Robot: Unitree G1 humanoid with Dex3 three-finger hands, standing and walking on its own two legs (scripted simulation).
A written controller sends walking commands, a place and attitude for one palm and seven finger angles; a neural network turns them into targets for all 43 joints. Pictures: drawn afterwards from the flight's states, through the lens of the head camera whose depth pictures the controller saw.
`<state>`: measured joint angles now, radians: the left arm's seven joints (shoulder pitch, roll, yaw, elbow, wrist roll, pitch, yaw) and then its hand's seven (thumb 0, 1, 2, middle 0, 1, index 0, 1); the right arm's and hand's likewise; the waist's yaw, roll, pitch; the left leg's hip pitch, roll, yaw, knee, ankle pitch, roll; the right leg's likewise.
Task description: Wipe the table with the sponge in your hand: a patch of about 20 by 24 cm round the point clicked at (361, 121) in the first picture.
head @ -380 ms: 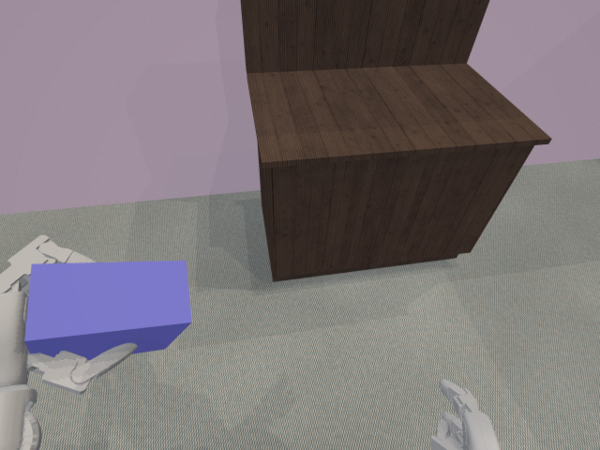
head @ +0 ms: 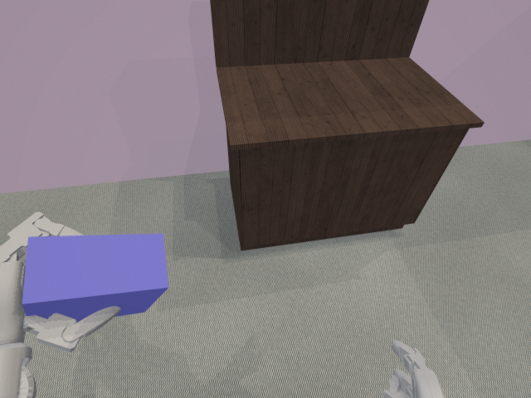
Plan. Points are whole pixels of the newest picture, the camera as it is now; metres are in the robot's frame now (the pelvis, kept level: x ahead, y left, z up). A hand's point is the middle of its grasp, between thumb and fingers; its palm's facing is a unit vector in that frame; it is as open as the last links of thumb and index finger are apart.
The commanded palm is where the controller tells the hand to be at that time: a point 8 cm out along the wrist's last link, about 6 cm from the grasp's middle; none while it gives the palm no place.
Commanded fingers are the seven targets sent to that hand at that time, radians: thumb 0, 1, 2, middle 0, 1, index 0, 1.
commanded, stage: look at it before walking up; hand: left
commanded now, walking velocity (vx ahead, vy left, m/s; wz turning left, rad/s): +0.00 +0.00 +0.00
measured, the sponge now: (117, 279) +0.22 +0.20 +0.13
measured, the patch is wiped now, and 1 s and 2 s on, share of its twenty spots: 0.00 0.00 0.00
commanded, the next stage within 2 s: walk to a spot facing it in 0.02 s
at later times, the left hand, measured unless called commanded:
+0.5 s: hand (117, 268) +0.23 +0.20 +0.14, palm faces +0.32 -0.87 -0.38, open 10.3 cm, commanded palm +0.18 +0.24 +0.18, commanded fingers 0.00 0.10 1.30 -1.20 -1.60 -1.20 -1.60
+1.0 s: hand (250, 227) +0.30 +0.05 +0.15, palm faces +0.06 -0.89 -0.46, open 10.3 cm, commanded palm +0.25 +0.11 +0.18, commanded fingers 0.00 0.10 1.30 -1.20 -1.60 -1.20 -1.60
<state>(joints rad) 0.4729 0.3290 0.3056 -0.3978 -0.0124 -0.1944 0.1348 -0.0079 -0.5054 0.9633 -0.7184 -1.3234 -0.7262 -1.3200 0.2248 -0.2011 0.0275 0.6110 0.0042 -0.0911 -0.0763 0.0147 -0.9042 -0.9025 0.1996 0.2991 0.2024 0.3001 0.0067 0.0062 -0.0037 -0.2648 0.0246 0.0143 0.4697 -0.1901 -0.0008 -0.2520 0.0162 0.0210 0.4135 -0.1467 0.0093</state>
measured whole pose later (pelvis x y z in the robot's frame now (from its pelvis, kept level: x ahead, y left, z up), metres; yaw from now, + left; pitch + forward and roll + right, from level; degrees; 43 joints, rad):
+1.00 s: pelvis -0.01 -0.08 -0.03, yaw -24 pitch +0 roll +0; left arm 0.37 0.38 0.35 -0.38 0.00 -0.23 0.13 -0.01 -0.51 0.97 -0.72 -1.33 -0.73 -1.32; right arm 0.28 -0.17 0.03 0.58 0.01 -0.10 -0.04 0.01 -0.90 -0.90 0.20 0.30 0.20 0.30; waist 0.01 0.05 0.02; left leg -0.32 0.28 0.20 0.81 -0.44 -0.05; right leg -0.37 -0.04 -0.12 0.74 -0.37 -0.01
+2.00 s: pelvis +0.15 -0.28 -0.01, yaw -26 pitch -1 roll +2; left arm 0.51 0.37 0.36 -0.58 0.00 -0.23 0.16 -0.01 -0.51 0.98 -0.71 -1.33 -0.73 -1.33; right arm 0.19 -0.25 -0.04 0.59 0.00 -0.06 -0.07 0.02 -0.91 -0.90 0.20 0.30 0.20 0.30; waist -0.02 -0.05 0.12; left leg -0.45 0.06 0.14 0.77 -0.33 -0.01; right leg -0.21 -0.09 -0.23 0.56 -0.34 -0.04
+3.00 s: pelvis +0.13 -0.34 +0.00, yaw -11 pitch -1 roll +0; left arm 0.44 0.34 0.33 -0.43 0.00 -0.23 0.15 -0.01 -0.51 0.98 -0.71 -1.34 -0.74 -1.33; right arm 0.27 -0.15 0.02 0.66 0.01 -0.13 -0.05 0.01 -0.90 -0.90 0.20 0.30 0.20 0.30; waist 0.02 0.02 -0.02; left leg -0.20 0.05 0.09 0.52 -0.30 0.01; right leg -0.41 -0.08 -0.13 0.83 -0.42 0.04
